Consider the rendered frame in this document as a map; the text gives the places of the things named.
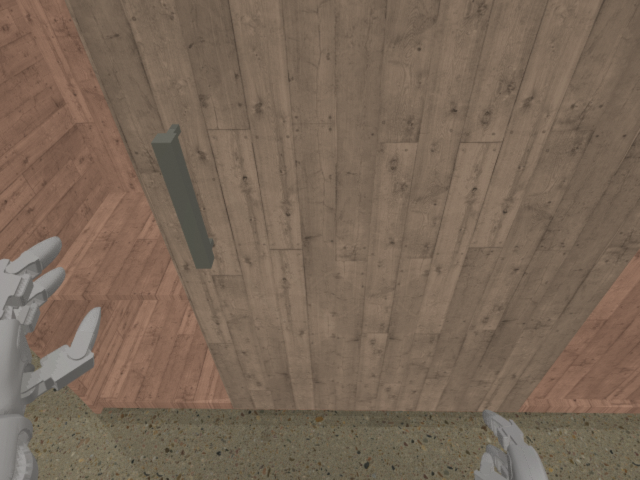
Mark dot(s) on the robot left hand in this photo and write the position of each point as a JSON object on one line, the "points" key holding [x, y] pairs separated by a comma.
{"points": [[20, 299]]}

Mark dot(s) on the robot left forearm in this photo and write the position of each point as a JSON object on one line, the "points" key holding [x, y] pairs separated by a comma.
{"points": [[16, 460]]}

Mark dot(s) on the wardrobe door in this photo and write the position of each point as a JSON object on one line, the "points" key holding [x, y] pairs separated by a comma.
{"points": [[415, 204], [602, 361]]}

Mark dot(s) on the robot right hand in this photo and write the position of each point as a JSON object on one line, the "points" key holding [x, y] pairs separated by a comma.
{"points": [[521, 462]]}

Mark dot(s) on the handle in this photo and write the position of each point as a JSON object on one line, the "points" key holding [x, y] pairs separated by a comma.
{"points": [[172, 164]]}

